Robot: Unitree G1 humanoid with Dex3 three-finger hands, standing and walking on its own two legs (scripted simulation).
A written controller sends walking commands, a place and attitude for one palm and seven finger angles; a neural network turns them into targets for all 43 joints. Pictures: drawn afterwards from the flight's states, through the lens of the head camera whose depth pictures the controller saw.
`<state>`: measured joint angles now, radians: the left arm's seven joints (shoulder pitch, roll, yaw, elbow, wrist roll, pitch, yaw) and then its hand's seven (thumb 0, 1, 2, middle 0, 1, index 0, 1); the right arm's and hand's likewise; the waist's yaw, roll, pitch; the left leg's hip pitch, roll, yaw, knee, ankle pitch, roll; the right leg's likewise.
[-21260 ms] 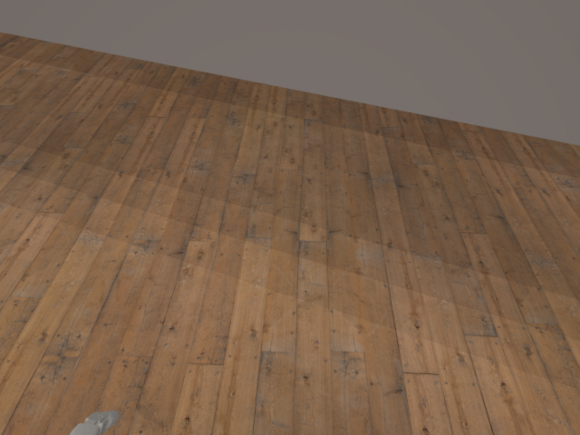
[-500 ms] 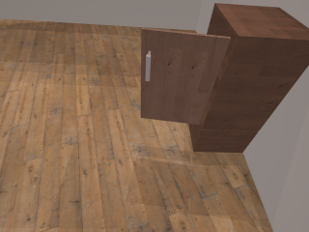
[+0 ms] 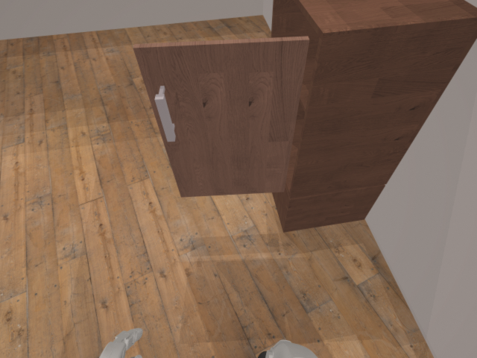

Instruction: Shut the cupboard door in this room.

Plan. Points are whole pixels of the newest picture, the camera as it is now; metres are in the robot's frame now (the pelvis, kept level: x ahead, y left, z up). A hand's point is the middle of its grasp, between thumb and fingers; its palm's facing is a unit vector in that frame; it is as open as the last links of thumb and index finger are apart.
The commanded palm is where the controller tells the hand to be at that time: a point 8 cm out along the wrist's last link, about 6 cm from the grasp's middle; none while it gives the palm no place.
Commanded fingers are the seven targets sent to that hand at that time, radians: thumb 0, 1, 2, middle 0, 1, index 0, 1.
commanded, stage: take the last steps up to it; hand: left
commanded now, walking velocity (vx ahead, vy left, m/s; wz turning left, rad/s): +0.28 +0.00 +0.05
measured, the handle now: (166, 114) +0.69 +0.21 -0.02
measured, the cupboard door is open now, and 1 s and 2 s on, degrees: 84 84 84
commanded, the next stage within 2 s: come to a stop and stand still in 0.40 s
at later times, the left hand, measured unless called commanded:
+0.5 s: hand out of the picture +0.06 +0.13 -0.14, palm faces +0.16 -0.97 -0.16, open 7.3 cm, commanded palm none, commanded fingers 0.00 0.90 0.90 -0.20 -0.30 -0.20 -0.30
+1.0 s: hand (158, 323) +0.21 +0.17 -0.15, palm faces +0.05 -0.95 -0.30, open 7.3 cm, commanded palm none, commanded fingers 0.00 0.90 0.90 -0.20 -0.30 -0.20 -0.30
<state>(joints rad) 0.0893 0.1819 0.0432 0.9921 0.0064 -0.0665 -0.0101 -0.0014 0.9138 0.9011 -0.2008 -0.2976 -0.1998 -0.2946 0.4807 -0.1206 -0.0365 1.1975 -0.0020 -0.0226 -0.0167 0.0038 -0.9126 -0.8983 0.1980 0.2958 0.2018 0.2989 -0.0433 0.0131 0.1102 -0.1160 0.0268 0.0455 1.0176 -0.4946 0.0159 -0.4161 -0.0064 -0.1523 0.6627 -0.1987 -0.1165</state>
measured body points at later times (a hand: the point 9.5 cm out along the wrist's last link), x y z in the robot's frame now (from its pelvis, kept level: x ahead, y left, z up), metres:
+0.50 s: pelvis +0.14 -0.02 +0.03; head +0.16 -0.03 +0.48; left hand +0.06 +0.18 -0.12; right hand +0.24 -0.23 -0.13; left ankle +0.18 +0.13 -0.68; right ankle +0.09 -0.06 -0.71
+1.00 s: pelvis +0.16 -0.04 +0.01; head +0.18 -0.05 +0.46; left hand +0.20 +0.22 -0.13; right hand +0.23 -0.27 -0.15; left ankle +0.19 +0.11 -0.71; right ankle +0.17 -0.14 -0.72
